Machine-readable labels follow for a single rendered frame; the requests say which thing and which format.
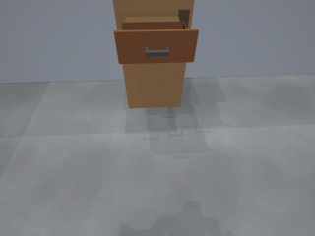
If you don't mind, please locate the cabinet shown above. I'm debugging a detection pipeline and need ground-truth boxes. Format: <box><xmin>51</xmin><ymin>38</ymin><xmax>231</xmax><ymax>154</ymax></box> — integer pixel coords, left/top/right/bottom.
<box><xmin>112</xmin><ymin>0</ymin><xmax>195</xmax><ymax>109</ymax></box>

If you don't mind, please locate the drawer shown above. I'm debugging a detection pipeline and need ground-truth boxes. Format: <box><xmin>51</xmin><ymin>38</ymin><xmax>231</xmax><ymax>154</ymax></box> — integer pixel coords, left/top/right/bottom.
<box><xmin>114</xmin><ymin>21</ymin><xmax>199</xmax><ymax>64</ymax></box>

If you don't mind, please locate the handle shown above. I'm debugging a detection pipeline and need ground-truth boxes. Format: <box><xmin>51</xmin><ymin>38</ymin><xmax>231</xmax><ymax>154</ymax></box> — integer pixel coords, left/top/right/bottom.
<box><xmin>145</xmin><ymin>47</ymin><xmax>170</xmax><ymax>57</ymax></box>

